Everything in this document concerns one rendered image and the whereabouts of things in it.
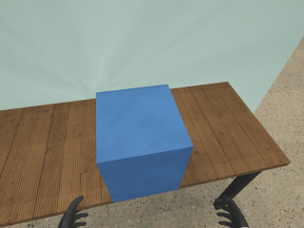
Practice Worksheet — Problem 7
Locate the robot left hand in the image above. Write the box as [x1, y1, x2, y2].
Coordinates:
[57, 196, 88, 228]

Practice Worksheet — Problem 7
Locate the table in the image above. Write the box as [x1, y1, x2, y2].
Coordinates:
[0, 82, 291, 228]

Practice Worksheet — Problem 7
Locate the carton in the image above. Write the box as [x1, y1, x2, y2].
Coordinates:
[96, 84, 194, 203]

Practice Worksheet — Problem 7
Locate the robot right hand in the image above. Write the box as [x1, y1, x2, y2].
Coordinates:
[215, 195, 250, 228]

